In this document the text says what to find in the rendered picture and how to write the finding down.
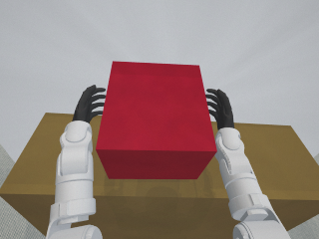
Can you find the robot left upper arm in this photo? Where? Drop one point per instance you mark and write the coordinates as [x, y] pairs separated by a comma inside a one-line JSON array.
[[81, 232]]

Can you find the robot right upper arm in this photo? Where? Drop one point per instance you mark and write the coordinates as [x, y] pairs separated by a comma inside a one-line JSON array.
[[264, 229]]

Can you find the carton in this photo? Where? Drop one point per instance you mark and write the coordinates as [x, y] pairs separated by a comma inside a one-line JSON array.
[[155, 122]]

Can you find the left robot hand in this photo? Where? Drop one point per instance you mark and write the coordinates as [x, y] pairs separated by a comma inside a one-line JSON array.
[[83, 111]]

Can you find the pedestal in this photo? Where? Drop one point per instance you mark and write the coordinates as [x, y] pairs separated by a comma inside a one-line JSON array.
[[285, 170]]

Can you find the robot right forearm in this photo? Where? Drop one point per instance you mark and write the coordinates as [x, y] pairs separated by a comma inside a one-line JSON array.
[[246, 200]]

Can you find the right robot hand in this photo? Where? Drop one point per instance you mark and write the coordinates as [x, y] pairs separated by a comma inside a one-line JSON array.
[[223, 114]]

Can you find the robot left forearm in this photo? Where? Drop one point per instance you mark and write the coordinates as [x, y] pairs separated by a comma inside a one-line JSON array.
[[74, 195]]

